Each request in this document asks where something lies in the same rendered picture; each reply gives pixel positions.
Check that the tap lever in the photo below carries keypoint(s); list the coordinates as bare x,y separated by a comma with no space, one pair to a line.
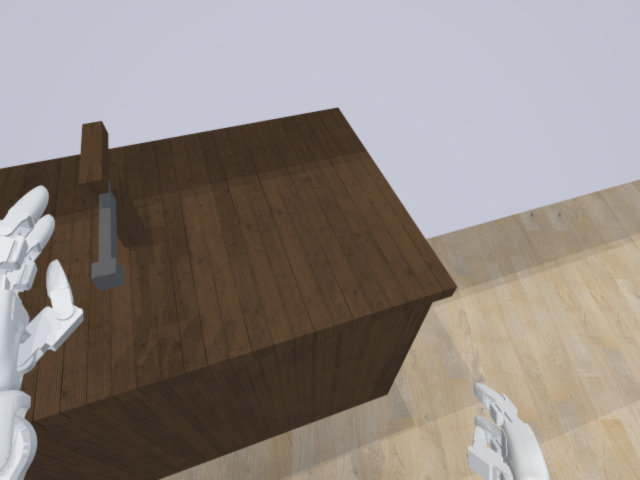
107,272

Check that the robot right hand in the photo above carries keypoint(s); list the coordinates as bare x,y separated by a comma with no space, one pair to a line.
514,452

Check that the counter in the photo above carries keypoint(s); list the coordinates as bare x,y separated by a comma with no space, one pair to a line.
272,278

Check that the robot left hand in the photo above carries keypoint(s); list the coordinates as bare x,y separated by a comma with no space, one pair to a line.
23,235

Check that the left robot forearm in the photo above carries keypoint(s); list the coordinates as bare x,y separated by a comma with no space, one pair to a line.
18,439

